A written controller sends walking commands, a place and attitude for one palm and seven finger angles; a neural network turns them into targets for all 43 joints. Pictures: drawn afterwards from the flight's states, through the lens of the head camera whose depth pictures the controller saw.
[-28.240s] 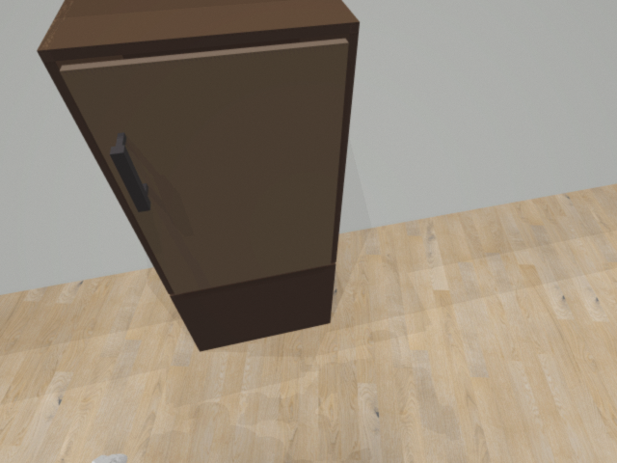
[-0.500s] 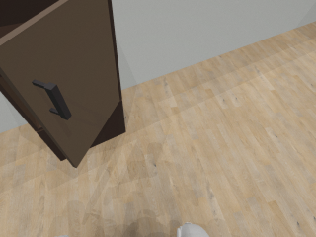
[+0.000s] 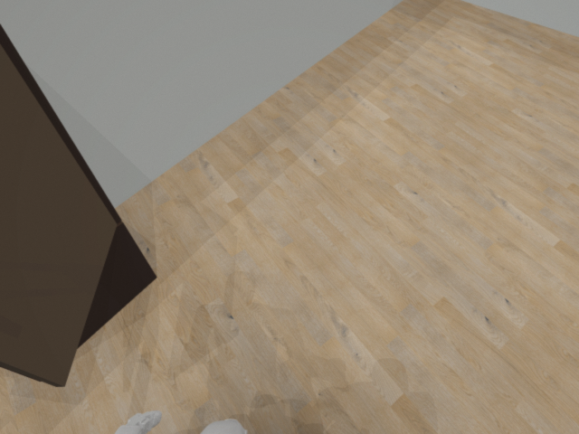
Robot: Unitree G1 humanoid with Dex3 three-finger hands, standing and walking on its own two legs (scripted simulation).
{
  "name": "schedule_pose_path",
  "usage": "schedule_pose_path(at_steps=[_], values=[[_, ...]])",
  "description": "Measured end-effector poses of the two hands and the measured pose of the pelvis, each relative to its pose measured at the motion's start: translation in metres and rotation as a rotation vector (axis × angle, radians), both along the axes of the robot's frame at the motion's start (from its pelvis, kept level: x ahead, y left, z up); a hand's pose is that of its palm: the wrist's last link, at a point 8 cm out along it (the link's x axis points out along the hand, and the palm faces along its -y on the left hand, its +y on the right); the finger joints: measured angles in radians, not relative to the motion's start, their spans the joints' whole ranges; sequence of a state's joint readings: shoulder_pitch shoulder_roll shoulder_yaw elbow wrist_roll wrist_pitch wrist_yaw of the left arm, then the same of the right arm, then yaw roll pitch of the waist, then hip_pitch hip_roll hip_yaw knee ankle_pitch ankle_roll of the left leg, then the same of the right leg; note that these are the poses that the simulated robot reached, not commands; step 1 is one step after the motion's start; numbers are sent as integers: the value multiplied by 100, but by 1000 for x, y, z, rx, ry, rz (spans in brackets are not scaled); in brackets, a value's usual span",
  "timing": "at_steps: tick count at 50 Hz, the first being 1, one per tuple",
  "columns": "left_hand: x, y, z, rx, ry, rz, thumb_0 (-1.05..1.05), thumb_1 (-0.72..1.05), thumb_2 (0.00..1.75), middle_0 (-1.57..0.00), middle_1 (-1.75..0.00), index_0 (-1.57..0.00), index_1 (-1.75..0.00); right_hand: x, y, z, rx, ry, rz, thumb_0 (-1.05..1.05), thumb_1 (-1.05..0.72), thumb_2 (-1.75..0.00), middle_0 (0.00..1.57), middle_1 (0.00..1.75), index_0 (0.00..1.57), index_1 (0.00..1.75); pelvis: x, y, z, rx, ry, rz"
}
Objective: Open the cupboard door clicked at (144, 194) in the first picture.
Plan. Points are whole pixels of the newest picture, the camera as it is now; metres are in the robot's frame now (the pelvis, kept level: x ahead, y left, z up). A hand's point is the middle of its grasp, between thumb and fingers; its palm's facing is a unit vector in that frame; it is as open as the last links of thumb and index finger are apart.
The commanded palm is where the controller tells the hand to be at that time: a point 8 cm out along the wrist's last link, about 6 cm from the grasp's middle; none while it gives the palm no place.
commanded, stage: walk to a spot facing it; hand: left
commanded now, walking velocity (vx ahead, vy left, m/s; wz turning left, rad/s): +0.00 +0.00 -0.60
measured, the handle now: out of the picture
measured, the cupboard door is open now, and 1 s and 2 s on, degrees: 39 39 39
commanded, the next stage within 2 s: turn to face it in 1.64 s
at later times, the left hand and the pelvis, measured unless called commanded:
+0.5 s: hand (215, 386) +0.20 +0.13 -0.16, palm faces -0.30 -0.93 -0.23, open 7.4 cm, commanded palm none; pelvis +0.05 -0.03 -0.01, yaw -19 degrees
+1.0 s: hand (272, 275) +0.41 +0.05 -0.16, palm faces -0.53 -0.83 -0.16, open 7.4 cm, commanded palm none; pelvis +0.25 -0.08 +0.01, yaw -35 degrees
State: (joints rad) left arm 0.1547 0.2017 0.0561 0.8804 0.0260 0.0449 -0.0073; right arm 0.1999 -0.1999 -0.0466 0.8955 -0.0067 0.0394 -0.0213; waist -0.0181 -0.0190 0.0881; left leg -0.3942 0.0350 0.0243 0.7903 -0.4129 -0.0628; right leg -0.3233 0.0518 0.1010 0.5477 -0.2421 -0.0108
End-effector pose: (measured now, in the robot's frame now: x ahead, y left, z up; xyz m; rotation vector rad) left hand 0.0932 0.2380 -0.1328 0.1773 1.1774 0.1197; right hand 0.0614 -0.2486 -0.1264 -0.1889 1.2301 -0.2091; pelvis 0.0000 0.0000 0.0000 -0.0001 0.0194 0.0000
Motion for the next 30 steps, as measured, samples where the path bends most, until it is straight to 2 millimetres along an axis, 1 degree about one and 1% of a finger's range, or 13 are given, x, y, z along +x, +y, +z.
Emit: schedule_pose_path(at_steps=[3,5,9,13,15,17,20,22,24,25,27,30], values=[[2,10,-12,-24,18,-6,1,90,90,-20,-30,-20,-30,3,13,1,-19,-48,-8,0,-91,-90,20,30,20,30,2,12,-7,-26,14,-31],[4,15,-14,-28,35,-25,1,90,90,-20,-30,-20,-30,-2,20,5,-26,-49,-15,0,-91,-90,20,30,20,30,3,16,-5,-25,11,-63],[11,21,-7,-29,57,-56,1,90,90,-20,-30,-20,-30,-18,27,15,-27,-21,-50,0,-90,-90,20,30,20,30,8,18,5,-31,10,-117],[23,17,0,-22,77,-107,1,91,90,-20,-30,-20,-30,-36,25,17,-19,0,-119,0,-91,-90,20,30,20,30,15,15,10,-34,13,-178],[33,10,1,-17,87,-149,1,91,90,-19,-30,-20,-30,-48,21,14,-12,9,-165,0,-91,-90,20,30,20,30,19,12,10,-32,13,-211],[48,-1,3,-11,88,-199,1,91,90,-19,-30,-20,-30,-63,15,10,-1,26,-215,0,-91,-90,20,30,20,30,23,6,9,-26,14,-245],[78,-25,4,2,65,-278,1,91,90,-19,-30,-20,-30,-89,4,-1,19,69,-292,0,-90,-90,20,30,20,30,32,-7,3,-17,13,-291],[100,-42,2,12,16,-315,1,91,90,-19,-30,-20,-30,-105,-5,-14,35,109,-331,0,-90,-90,20,30,20,30,39,-19,-7,-11,11,-309],[114,-55,2,17,-32,-319,1,91,90,-19,-30,-20,-30,-114,-13,-21,47,166,-351,0,-91,-90,20,30,20,30,45,-26,-11,-17,3,-322],[118,-59,3,19,-42,-317,1,91,90,-20,-30,-20,-30,-113,-18,-21,50,184,-358,0,-91,-90,20,30,20,30,49,-29,-10,-18,-1,-329],[122,-66,6,23,-33,-318,1,91,90,-20,-30,-20,-30,-101,-27,-16,46,182,-368,1,-91,-90,20,30,20,30,58,-34,-5,-17,-4,-346],[123,-72,6,22,26,-336,1,91,90,-20,-30,-20,-30,-67,-40,-5,30,113,-384,1,-91,-90,20,30,20,30,76,-41,3,-10,0,-376]])
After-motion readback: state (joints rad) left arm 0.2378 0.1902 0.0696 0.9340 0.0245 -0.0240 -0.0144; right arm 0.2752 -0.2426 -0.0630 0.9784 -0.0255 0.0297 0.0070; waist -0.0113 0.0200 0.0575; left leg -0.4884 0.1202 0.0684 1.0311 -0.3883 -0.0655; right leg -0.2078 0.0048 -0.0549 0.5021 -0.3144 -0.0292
